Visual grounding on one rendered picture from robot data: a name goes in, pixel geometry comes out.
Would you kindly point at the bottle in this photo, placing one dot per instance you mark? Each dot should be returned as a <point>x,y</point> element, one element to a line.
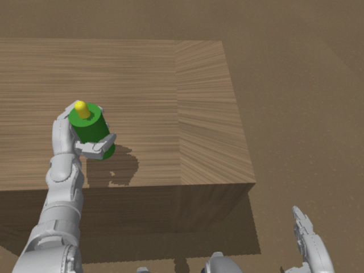
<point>89,124</point>

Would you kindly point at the left robot hand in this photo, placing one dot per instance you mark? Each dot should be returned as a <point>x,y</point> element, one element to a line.
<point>66,140</point>

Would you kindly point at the right robot hand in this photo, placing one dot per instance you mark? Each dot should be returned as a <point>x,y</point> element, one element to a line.
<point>316,258</point>

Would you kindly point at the left robot arm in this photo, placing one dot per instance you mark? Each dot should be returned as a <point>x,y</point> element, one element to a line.
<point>53,244</point>

